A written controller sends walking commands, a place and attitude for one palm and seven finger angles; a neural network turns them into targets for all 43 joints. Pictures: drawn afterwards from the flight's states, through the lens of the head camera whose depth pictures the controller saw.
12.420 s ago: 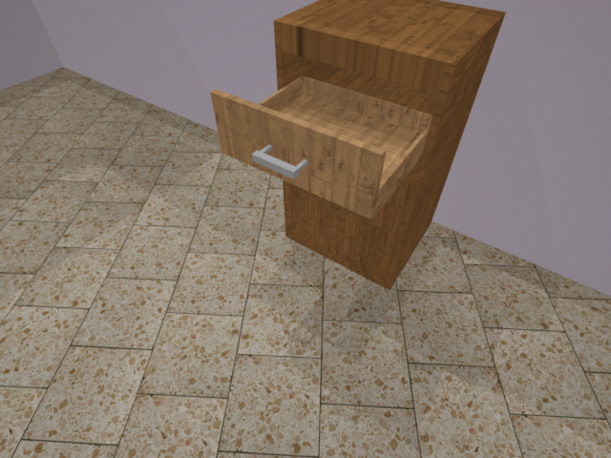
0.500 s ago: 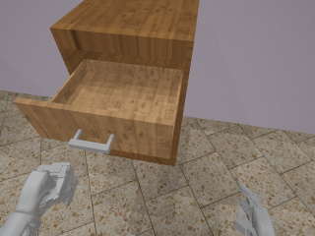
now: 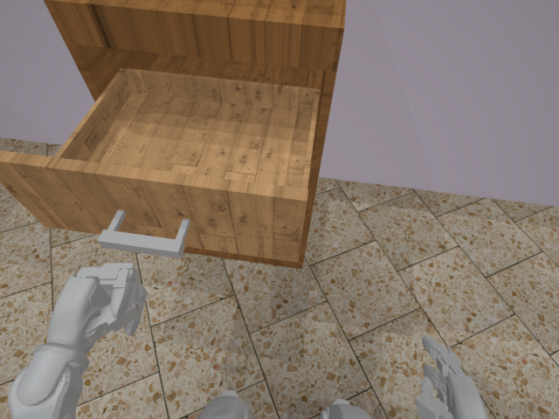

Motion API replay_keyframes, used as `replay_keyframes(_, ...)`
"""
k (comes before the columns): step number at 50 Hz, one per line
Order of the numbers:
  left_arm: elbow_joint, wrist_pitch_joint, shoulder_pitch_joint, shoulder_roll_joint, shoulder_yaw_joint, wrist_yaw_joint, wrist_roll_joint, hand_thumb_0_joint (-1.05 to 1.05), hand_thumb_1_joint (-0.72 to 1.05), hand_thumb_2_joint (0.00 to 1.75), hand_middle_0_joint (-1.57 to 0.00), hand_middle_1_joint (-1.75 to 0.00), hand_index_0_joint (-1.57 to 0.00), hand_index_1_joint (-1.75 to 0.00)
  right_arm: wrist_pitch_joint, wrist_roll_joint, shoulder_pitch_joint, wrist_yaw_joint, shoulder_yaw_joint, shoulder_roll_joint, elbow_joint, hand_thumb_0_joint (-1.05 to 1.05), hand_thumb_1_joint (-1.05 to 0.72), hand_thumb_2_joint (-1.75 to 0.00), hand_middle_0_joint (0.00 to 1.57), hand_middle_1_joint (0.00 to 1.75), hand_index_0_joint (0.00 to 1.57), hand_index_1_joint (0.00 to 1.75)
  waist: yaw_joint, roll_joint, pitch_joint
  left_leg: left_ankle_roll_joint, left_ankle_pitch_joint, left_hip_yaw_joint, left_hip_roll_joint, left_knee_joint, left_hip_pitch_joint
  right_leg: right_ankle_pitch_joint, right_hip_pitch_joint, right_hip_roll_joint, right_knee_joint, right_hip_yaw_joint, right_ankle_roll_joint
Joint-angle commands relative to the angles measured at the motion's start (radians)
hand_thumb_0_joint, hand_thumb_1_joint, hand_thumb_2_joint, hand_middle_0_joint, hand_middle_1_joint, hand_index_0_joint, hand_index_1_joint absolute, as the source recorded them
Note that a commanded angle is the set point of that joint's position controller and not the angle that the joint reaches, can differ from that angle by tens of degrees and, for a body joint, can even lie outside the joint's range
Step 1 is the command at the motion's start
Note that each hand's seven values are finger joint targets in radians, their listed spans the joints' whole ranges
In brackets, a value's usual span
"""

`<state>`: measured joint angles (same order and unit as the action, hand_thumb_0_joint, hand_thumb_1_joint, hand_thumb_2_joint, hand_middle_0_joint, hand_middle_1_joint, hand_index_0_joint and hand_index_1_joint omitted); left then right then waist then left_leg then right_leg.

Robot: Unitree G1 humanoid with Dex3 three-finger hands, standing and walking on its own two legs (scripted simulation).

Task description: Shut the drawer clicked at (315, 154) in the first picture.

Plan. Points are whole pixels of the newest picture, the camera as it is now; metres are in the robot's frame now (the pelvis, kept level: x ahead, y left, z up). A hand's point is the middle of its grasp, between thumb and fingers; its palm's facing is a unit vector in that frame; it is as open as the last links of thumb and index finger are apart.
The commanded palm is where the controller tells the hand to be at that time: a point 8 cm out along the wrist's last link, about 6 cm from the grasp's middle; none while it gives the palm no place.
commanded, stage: bring the fist close to the handle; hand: left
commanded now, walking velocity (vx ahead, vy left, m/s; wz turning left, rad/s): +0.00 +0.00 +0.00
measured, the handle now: (147, 232) +0.38 +0.22 +0.02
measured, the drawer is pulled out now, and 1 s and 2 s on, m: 0.30 0.30 0.18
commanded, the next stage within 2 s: push the drawer shut in 0.62 s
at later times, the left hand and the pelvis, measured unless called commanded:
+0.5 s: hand (143, 297) +0.28 +0.20 +0.02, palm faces -0.12 -0.99 -0.05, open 3.3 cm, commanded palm +0.26 +0.25 +0.02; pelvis +0.00 +0.00 -0.02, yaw +0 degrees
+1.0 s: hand (155, 283) +0.30 +0.19 +0.02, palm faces -0.13 -0.99 -0.05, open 3.3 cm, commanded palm +0.29 +0.24 +0.02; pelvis +0.00 +0.00 -0.02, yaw +0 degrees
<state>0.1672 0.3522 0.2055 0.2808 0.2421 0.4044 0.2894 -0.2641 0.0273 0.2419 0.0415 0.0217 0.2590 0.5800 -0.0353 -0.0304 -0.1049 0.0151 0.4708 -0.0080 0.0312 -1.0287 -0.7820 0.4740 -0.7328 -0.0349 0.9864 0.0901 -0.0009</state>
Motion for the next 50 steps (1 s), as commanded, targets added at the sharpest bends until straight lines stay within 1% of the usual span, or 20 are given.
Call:
replay_keyframes(1,-0.181,0.072,-0.121,0.126,0.047,-0.009,0.015,0.00,0.90,0.90,-1.40,-1.60,-1.40,-1.60,-0.044,-0.001,-0.030,0.009,-0.061,0.141,-0.153,0.00,-0.90,-0.90,0.20,0.30,0.20,0.30,0.000,-0.019,-0.239,-0.001,-0.262,0.048,-0.020,0.123,0.143,-0.215,0.056,0.038,-0.084,-0.022,-0.016)
replay_keyframes(4,-0.144,0.078,-0.142,0.175,0.093,-0.018,0.009,0.00,0.90,0.90,-1.40,-1.60,-1.40,-1.60,-0.029,-0.004,-0.026,0.010,-0.062,0.149,-0.146,0.00,-0.90,-0.90,0.20,0.30,0.20,0.30,0.006,-0.014,-0.241,0.000,-0.255,0.049,-0.018,0.098,0.102,-0.207,0.038,0.039,-0.062,-0.025,-0.020)
replay_keyframes(10,-0.146,0.097,-0.243,0.146,0.049,-0.007,0.010,0.00,0.90,0.90,-1.40,-1.60,-1.40,-1.60,-0.014,-0.004,-0.023,0.010,-0.062,0.145,-0.152,0.00,-0.90,-0.90,0.20,0.30,0.20,0.30,-0.008,-0.044,-0.316,0.001,-0.262,0.049,-0.017,0.051,0.095,-0.207,-0.012,0.035,-0.021,-0.032,-0.019)
replay_keyframes(14,-0.134,0.085,-0.194,0.203,0.106,-0.006,0.018,0.00,0.90,0.90,-1.40,-1.60,-1.40,-1.60,0.003,-0.001,-0.024,0.010,-0.065,0.153,-0.161,0.00,-0.90,-0.90,0.20,0.30,0.20,0.30,0.010,-0.024,-0.340,0.003,-0.273,0.050,-0.016,0.045,0.073,-0.217,0.011,0.038,-0.013,-0.034,-0.021)
replay_keyframes(16,-0.173,0.077,-0.187,0.179,0.083,-0.004,0.022,0.00,0.90,0.90,-1.40,-1.60,-1.40,-1.60,0.009,0.001,-0.025,0.006,-0.063,0.146,-0.173,0.00,-0.90,-0.90,0.20,0.30,0.20,0.30,0.012,-0.059,-0.363,0.001,-0.294,0.048,-0.016,0.053,0.101,-0.229,0.020,0.035,-0.013,-0.030,-0.021)
replay_keyframes(20,-0.155,0.061,-0.190,0.186,0.095,-0.015,0.025,0.00,0.90,0.90,-1.40,-1.60,-1.40,-1.60,0.024,0.003,-0.022,0.010,-0.062,0.148,-0.171,0.00,-0.90,-0.90,0.20,0.30,0.20,0.30,-0.001,-0.017,-0.327,0.003,-0.268,0.050,-0.016,0.051,0.071,-0.214,0.008,0.040,-0.019,-0.027,-0.017)
replay_keyframes(23,-0.175,0.059,-0.172,0.158,0.066,-0.011,0.032,0.00,0.90,0.90,-1.40,-1.60,-1.40,-1.60,0.025,0.005,-0.024,0.007,-0.062,0.147,-0.179,0.00,-0.90,-0.90,0.20,0.30,0.20,0.30,-0.005,-0.044,-0.320,0.002,-0.260,0.046,-0.018,0.052,0.081,-0.210,0.005,0.037,-0.029,-0.028,-0.018)
replay_keyframes(24,-0.167,0.060,-0.162,0.184,0.089,-0.016,0.028,0.00,0.90,0.90,-1.40,-1.60,-1.40,-1.60,0.028,0.005,-0.025,0.009,-0.065,0.150,-0.173,0.00,-0.90,-0.90,0.20,0.30,0.20,0.30,-0.006,-0.023,-0.311,0.004,-0.261,0.049,-0.016,0.047,0.071,-0.209,0.002,0.039,-0.026,-0.026,-0.018)
replay_keyframes(28,-0.189,0.067,-0.157,0.160,0.060,-0.013,0.030,0.00,0.90,0.90,-1.40,-1.60,-1.40,-1.60,0.031,0.005,-0.026,0.008,-0.063,0.148,-0.183,0.00,-0.90,-0.90,0.20,0.30,0.20,0.30,-0.012,-0.023,-0.306,0.003,-0.237,0.049,-0.018,0.052,0.072,-0.189,-0.004,0.037,-0.031,-0.026,-0.017)
replay_keyframes(29,-0.179,0.069,-0.143,0.188,0.091,-0.019,0.027,0.00,0.90,0.90,-1.40,-1.60,-1.40,-1.60,0.033,0.004,-0.026,0.010,-0.065,0.152,-0.179,0.00,-0.90,-0.90,0.20,0.30,0.20,0.30,-0.004,-0.025,-0.303,0.004,-0.249,0.052,-0.017,0.048,0.065,-0.193,-0.005,0.039,-0.024,-0.025,-0.020)
replay_keyframes(32,-0.197,0.072,-0.173,0.153,0.047,-0.019,0.023,0.00,0.90,0.90,-1.40,-1.60,-1.40,-1.60,0.034,0.006,-0.025,0.010,-0.062,0.148,-0.182,0.00,-0.90,-0.90,0.20,0.30,0.20,0.30,-0.016,-0.038,-0.296,0.003,-0.238,0.053,-0.016,0.051,0.078,-0.183,-0.023,0.037,-0.028,-0.024,-0.018)
replay_keyframes(34,-0.200,0.075,-0.177,0.191,0.081,-0.027,0.021,0.00,0.90,0.90,-1.40,-1.60,-1.40,-1.60,0.034,0.005,-0.027,0.014,-0.064,0.152,-0.178,0.00,-0.90,-0.90,0.20,0.30,0.20,0.30,-0.011,-0.036,-0.297,0.003,-0.229,0.056,-0.015,0.047,0.068,-0.171,-0.020,0.038,-0.024,-0.025,-0.021)
replay_keyframes(36,-0.227,0.078,-0.121,0.153,0.052,-0.025,0.025,0.00,0.90,0.90,-1.40,-1.60,-1.40,-1.60,0.033,0.006,-0.027,0.010,-0.065,0.142,-0.193,0.00,-0.90,-0.90,0.20,0.30,0.20,0.30,0.000,-0.048,-0.327,0.003,-0.266,0.052,-0.017,0.053,0.100,-0.202,0.000,0.037,-0.025,-0.025,-0.021)
replay_keyframes(37,-0.234,0.077,-0.134,0.160,0.053,-0.029,0.024,0.00,0.90,0.90,-1.40,-1.60,-1.40,-1.60,0.034,0.005,-0.028,0.008,-0.063,0.143,-0.190,0.00,-0.90,-0.90,0.20,0.30,0.20,0.30,-0.002,-0.066,-0.326,0.002,-0.271,0.051,-0.018,0.051,0.099,-0.210,0.003,0.035,-0.025,-0.026,-0.021)
replay_keyframes(40,-0.185,0.073,-0.234,0.174,0.056,-0.039,0.008,0.00,0.90,0.90,-1.40,-1.60,-1.40,-1.60,0.043,0.003,-0.021,0.014,-0.060,0.149,-0.170,0.00,-0.90,-0.90,0.20,0.30,0.20,0.30,-0.030,-0.017,-0.284,0.005,-0.222,0.055,-0.016,0.038,0.055,-0.174,-0.040,0.039,-0.024,-0.027,-0.016)
replay_keyframes(42,-0.177,0.072,-0.268,0.160,0.041,-0.039,0.008,0.00,0.90,0.90,-1.40,-1.60,-1.40,-1.60,0.042,0.005,-0.025,0.015,-0.059,0.148,-0.170,0.00,-0.90,-0.90,0.20,0.30,0.20,0.30,-0.027,-0.051,-0.288,0.001,-0.205,0.057,-0.016,0.045,0.066,-0.151,-0.049,0.037,-0.025,-0.026,-0.019)
replay_keyframes(44,-0.158,0.067,-0.292,0.183,0.057,-0.043,0.003,0.00,0.90,0.90,-1.40,-1.60,-1.40,-1.60,0.044,0.005,-0.023,0.019,-0.059,0.153,-0.164,0.00,-0.90,-0.90,0.20,0.30,0.20,0.30,-0.024,-0.049,-0.304,0.004,-0.221,0.056,-0.015,0.041,0.074,-0.163,-0.040,0.037,-0.026,-0.029,-0.022)
replay_keyframes(47,-0.148,0.057,-0.319,0.161,0.029,-0.041,-0.001,0.00,0.90,0.90,-1.40,-1.60,-1.40,-1.60,0.045,0.005,-0.018,0.017,-0.057,0.149,-0.165,0.00,-0.90,-0.90,0.20,0.30,0.20,0.30,-0.022,-0.057,-0.334,0.001,-0.249,0.057,-0.015,0.051,0.102,-0.188,-0.024,0.035,-0.028,-0.027,-0.021)
replay_keyframes(49,-0.125,0.051,-0.342,0.179,0.041,-0.048,-0.006,0.00,0.90,0.90,-1.40,-1.60,-1.40,-1.60,0.050,0.004,-0.012,0.017,-0.056,0.152,-0.156,0.00,-0.90,-0.90,0.20,0.30,0.20,0.30,-0.022,-0.043,-0.335,0.003,-0.266,0.061,-0.013,0.048,0.096,-0.201,-0.025,0.037,-0.022,-0.026,-0.023)
replay_keyframes(50,-0.127,0.050,-0.346,0.171,0.033,-0.050,-0.013,0.00,0.90,0.90,-1.40,-1.60,-1.40,-1.60,0.052,0.003,-0.011,0.014,-0.057,0.150,-0.159,0.00,-0.90,-0.90,0.20,0.30,0.20,0.30,-0.016,-0.064,-0.356,0.000,-0.291,0.061,-0.012,0.052,0.115,-0.217,-0.021,0.035,-0.018,-0.026,-0.023)
